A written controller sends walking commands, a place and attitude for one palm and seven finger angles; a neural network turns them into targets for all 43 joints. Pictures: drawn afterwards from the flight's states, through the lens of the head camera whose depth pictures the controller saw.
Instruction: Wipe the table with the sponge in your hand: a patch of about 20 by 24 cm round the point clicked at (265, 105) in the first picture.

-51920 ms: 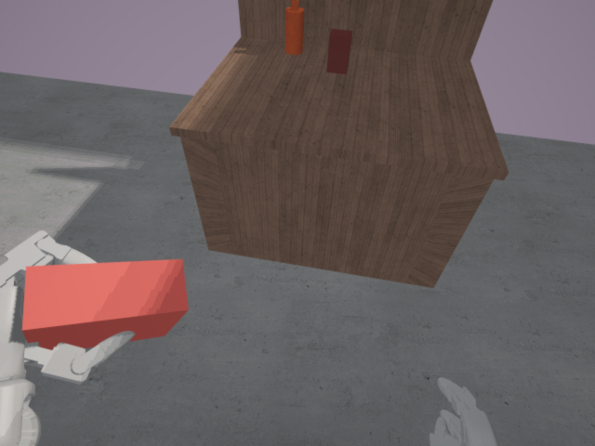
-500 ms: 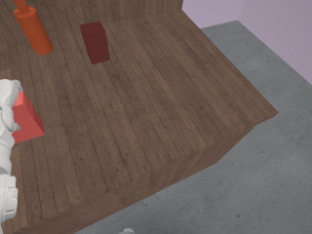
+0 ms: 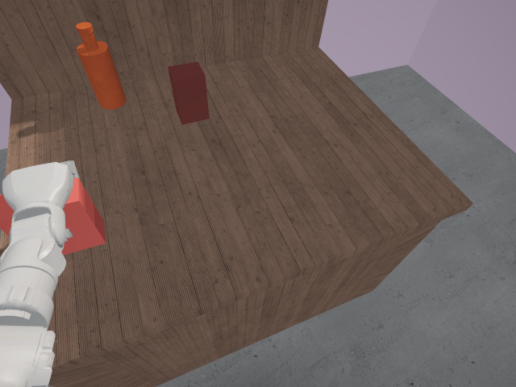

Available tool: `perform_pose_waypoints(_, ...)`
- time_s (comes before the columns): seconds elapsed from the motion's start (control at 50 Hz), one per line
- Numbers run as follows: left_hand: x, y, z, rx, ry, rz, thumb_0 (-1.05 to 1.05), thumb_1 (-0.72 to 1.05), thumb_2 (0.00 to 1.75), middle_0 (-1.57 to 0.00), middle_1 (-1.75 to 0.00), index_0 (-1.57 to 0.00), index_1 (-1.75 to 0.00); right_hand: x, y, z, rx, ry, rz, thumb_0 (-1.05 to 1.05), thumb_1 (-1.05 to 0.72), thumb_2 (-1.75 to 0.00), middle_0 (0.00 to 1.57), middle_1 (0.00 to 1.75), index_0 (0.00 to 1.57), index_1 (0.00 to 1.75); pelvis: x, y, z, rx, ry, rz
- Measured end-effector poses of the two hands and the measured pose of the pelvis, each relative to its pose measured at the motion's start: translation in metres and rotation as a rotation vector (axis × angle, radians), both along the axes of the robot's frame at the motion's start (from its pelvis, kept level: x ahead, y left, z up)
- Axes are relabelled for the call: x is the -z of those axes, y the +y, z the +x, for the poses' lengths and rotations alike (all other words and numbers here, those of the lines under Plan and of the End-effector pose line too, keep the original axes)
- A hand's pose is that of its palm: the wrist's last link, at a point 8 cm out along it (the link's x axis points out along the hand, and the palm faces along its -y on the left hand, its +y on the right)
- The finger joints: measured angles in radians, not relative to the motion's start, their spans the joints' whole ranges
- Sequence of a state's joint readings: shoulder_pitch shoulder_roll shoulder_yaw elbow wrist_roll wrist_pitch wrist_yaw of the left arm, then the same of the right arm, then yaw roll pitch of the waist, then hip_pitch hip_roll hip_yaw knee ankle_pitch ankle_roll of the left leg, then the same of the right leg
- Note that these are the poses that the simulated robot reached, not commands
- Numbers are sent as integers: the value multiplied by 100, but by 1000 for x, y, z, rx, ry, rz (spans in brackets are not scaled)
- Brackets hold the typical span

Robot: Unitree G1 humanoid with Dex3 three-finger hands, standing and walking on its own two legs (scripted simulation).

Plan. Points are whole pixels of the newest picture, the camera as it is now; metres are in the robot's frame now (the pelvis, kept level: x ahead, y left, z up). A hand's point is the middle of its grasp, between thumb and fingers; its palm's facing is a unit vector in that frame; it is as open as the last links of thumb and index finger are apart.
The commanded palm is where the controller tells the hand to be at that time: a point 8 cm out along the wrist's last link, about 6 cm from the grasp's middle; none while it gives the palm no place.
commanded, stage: wipe back along the first lane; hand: left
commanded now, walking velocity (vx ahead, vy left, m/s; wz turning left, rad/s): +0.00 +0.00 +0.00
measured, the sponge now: (62, 228) +0.37 +0.37 -0.03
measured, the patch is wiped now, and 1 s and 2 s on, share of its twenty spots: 0.95 0.95 0.95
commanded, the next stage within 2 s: lift the sponge slowly off the table in 1.04 s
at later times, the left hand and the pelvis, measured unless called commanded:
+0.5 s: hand (58, 229) +0.34 +0.34 +0.03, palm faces -0.05 +0.02 -1.00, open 9.7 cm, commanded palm +0.29 +0.31 +0.04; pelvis +0.00 +0.00 +0.00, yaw +1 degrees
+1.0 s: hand (63, 258) +0.29 +0.31 +0.03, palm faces -0.04 -0.01 -1.00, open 9.7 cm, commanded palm +0.24 +0.29 +0.05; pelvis +0.02 -0.02 +0.01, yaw +1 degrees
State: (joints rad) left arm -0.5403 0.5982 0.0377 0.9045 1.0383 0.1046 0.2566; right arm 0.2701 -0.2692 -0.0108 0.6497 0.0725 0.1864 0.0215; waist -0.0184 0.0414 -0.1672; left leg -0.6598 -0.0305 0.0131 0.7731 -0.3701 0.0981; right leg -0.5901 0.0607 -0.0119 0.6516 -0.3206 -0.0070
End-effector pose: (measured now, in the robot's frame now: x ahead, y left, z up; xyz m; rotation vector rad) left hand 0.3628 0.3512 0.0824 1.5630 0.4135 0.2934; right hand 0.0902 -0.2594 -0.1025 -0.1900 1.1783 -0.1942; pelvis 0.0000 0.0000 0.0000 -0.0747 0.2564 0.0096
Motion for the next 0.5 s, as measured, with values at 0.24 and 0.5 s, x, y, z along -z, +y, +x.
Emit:
perform_pose_waypoints(0.24, 1, -9, -23, 5, -25, 9, -1, -46, 112, -69, -145, -70, -150, -2, 4, 3, -6, -33, 5, 1, -90, -90, 20, 30, 20, 30, -2, 2, -5, -4, -32, 4)
perform_pose_waypoints(0.5, 1, -22, -41, -11, -24, 13, -1, -46, 112, -69, -146, -70, -151, -5, 11, 34, -39, -111, 36, 1, -90, -90, 20, 30, 20, 30, -5, -2, 0, -9, -53, 12)
